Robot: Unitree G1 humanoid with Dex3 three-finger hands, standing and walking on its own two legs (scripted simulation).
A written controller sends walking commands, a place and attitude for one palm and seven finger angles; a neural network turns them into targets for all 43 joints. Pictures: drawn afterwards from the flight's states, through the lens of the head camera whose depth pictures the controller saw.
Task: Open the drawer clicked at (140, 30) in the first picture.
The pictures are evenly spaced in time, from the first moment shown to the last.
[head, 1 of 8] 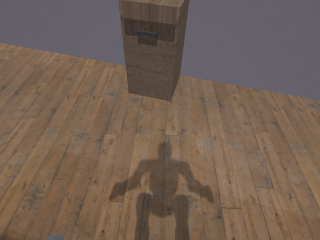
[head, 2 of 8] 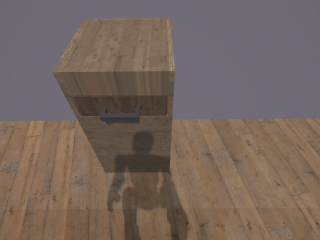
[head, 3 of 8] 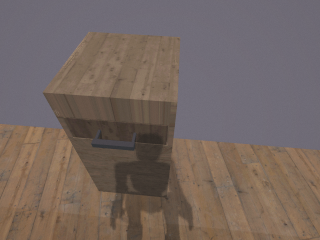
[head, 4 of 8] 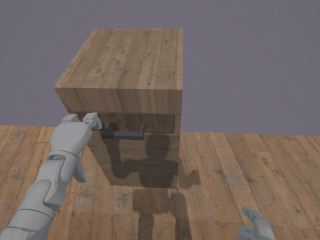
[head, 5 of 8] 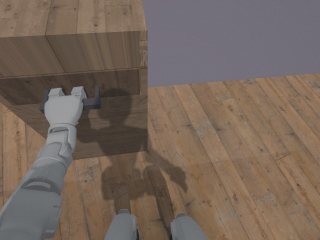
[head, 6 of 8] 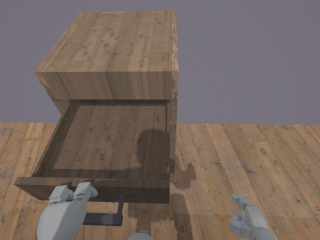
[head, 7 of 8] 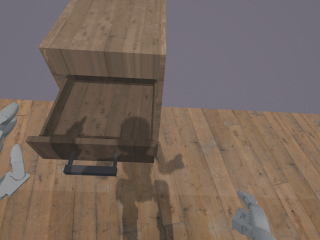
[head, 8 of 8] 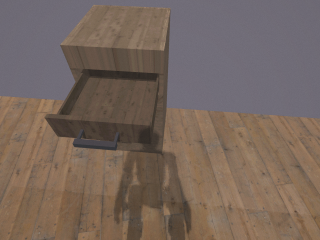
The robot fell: no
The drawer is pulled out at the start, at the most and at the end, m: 0.00 0.30 0.30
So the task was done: yes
